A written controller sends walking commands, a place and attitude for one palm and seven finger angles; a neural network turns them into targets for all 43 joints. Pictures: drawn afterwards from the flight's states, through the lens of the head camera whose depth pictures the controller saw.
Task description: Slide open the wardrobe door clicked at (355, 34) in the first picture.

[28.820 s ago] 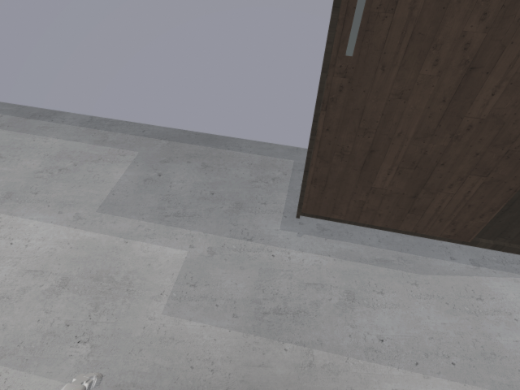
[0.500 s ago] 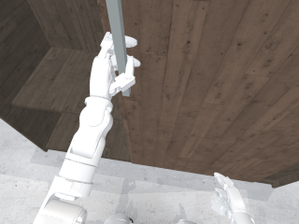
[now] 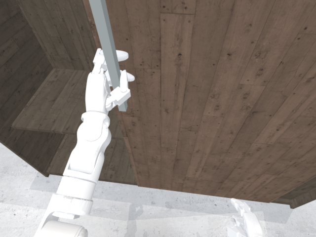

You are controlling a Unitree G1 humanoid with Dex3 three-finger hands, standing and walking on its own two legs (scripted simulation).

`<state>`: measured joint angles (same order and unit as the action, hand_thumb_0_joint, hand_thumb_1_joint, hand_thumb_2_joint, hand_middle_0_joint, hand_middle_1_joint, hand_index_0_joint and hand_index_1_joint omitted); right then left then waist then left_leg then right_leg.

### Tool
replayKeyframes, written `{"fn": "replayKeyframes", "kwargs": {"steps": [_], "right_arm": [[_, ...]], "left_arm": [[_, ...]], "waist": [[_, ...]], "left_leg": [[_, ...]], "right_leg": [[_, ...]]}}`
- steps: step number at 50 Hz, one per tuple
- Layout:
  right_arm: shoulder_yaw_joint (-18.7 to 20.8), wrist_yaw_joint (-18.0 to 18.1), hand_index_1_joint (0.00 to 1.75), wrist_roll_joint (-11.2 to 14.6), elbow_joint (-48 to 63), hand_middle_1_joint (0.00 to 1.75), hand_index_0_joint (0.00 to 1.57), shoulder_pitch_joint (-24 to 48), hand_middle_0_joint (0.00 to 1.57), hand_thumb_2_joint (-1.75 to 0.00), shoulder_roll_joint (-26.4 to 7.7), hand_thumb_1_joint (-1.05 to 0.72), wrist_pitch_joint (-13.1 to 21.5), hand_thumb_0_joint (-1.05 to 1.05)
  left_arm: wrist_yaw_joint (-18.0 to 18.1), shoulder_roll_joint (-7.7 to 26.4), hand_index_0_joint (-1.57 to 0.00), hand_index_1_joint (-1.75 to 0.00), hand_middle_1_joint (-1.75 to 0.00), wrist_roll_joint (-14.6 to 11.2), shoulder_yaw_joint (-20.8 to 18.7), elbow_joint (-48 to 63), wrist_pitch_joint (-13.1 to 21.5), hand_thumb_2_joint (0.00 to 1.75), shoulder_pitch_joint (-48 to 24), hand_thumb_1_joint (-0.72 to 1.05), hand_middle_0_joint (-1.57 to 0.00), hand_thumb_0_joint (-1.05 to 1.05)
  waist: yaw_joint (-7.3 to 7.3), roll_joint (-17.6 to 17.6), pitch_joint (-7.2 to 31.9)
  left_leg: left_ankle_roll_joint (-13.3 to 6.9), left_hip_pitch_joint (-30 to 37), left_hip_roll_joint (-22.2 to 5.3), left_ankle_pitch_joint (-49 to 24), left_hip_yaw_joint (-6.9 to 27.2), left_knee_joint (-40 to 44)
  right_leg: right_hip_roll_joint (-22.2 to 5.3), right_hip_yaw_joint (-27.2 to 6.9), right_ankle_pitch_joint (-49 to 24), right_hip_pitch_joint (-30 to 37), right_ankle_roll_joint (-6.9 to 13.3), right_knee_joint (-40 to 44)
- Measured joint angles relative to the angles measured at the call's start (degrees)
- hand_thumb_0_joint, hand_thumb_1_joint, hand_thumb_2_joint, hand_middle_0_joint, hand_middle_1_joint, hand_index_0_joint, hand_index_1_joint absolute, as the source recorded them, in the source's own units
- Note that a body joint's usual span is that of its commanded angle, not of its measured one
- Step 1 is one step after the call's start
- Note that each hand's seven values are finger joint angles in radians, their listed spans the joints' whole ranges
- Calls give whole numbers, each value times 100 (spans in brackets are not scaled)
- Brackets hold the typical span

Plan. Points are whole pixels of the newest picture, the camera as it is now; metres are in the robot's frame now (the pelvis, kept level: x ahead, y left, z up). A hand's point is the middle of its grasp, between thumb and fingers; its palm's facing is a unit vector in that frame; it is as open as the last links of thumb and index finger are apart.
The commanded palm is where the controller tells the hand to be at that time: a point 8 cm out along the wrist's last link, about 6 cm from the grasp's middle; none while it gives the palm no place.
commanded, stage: loosen the grip on the handle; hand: left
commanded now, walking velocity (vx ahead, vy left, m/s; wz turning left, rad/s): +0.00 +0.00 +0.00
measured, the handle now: (113, 51) +0.43 +0.14 +0.24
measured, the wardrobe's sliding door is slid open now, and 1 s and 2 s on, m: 0.61 0.61 0.61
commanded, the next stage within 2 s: slip the hand off the handle in 0.64 s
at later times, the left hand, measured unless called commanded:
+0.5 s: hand (118, 91) +0.37 +0.12 +0.18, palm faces +0.13 -0.99 -0.11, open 14.4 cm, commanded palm +0.35 +0.16 +0.18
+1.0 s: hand (112, 88) +0.38 +0.14 +0.19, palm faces +0.06 -1.00 -0.06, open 14.8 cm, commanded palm +0.35 +0.20 +0.18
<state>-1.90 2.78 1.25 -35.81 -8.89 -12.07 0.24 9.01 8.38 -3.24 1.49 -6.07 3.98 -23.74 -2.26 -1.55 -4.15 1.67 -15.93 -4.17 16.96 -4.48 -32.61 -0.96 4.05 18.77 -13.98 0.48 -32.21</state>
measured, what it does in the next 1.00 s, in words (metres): stands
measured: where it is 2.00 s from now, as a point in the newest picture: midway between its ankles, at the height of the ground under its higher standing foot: outside the picture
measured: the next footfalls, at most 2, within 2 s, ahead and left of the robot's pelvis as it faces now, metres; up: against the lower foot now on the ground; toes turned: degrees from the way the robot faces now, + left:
none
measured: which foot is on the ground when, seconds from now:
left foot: down 0.00-1.00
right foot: down 0.00-1.00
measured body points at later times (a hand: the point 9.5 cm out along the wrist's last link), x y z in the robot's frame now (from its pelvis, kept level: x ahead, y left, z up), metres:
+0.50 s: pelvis -0.06 -0.01 -0.01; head -0.06 -0.02 +0.44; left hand +0.36 +0.18 +0.19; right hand +0.01 -0.28 -0.12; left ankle +0.00 +0.13 -0.73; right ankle -0.02 -0.11 -0.73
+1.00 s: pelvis -0.03 +0.02 +0.00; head -0.03 +0.02 +0.45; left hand +0.37 +0.19 +0.19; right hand +0.10 -0.23 -0.09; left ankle +0.00 +0.13 -0.73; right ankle -0.02 -0.11 -0.73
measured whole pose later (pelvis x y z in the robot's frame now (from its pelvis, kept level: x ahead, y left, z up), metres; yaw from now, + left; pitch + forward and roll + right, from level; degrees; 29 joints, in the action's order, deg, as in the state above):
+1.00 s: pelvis -0.03 +0.02 +0.00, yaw -4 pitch +2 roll +0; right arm -1.7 1.8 1.0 -38.3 -14.6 -12.6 8.7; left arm 3.7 12.5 -4.1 -7.2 -27.5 14.3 -29.5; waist 0.6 0.0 3.5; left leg -0.5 -20.8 -0.3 15.4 -1.0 -33.8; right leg 0.7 -2.8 15.4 -20.1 -0.7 -33.1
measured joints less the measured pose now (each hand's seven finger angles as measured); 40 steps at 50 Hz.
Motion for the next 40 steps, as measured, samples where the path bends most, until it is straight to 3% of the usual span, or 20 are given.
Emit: {"fn": "replayKeyframes", "kwargs": {"steps": [3,6,7,9,11,17,20,24,30,37,40], "right_arm": [[-27,38,30,-6,-29,30,20,22,20,-90,34,-91,-36,1],[239,-126,30,-75,-286,30,20,135,20,-90,146,-91,279,1],[286,-167,30,-26,-335,30,20,66,20,-90,125,-91,425,1],[252,-243,30,-12,-380,30,20,-65,20,-90,48,-91,612,1],[195,-318,30,-19,-364,30,20,-172,20,-90,-12,-91,697,1],[276,-453,30,-8,-264,30,20,-555,20,-90,-125,-91,750,1],[298,-397,30,40,-360,30,20,-824,20,-90,-190,-91,744,0],[297,-288,30,95,-594,30,20,-1111,20,-90,-288,-91,716,1],[280,-182,30,134,-823,30,20,-1340,20,-90,-348,-91,805,1],[238,-172,30,59,-756,30,20,-1293,20,-90,-283,-91,961,1],[170,-155,30,16,-673,30,20,-1110,20,-90,-234,-91,953,1]], "left_arm": [[8,-6,-14,-135,-140,-6,-2,-88,-12,85,-20,81,-41,-3],[-596,408,-18,-136,-140,236,-113,-690,71,81,-503,71,-48,-5],[-734,400,-20,-136,-140,169,-131,-950,25,79,-676,67,-51,-4],[-895,269,-26,-137,-140,-212,-430,-1325,-121,74,-812,58,-54,-2],[-818,172,-31,-138,-139,-343,-664,-1691,-52,69,-860,48,-53,-1],[-88,123,-18,-128,-137,97,-896,-2673,501,50,-1207,6,-46,1],[-78,296,-12,-123,-134,198,-923,-3082,817,39,-1339,-16,-42,1],[-301,575,-11,-119,-131,113,-963,-3467,1183,30,-1445,-36,-38,0],[-500,797,-17,-118,-124,-147,-963,-3653,1510,23,-1453,-50,-32,0],[-248,601,-20,-113,-126,-71,-872,-3241,1537,21,-1228,-55,-33,-1],[-306,569,-21,-113,-126,35,-882,-3003,1529,20,-1062,-55,-34,-1]], "waist": [[36,9,61],[-53,108,37],[-63,122,132],[10,122,339],[106,155,536],[397,142,678],[486,153,689],[505,150,649],[484,155,665],[484,166,709],[471,170,725]], "left_leg": [[-1,-17,29,-27,9,19],[39,14,54,-210,-31,276],[28,-27,112,-343,5,408],[-8,-58,194,-528,73,582],[-20,-153,217,-551,88,517],[15,-502,68,-487,140,73],[1,-619,22,-483,144,-43],[-72,-690,78,-464,257,-85],[-133,-749,232,-303,461,-119],[-119,-765,290,-354,491,-179],[-130,-720,310,-302,445,-189]], "right_leg": [[-29,12,-8,-24,-3,-14],[-29,-78,-188,-178,54,-56],[-64,-101,-279,-300,77,-132],[-86,-197,-356,-344,80,-79],[-101,-220,-258,-318,10,59],[33,-187,-293,-612,59,-238],[79,-193,-313,-729,89,-331],[159,-276,-410,-813,105,-307],[279,-494,-542,-899,82,-195],[265,-544,-481,-895,17,-216],[243,-591,-441,-854,-24,-211]]}}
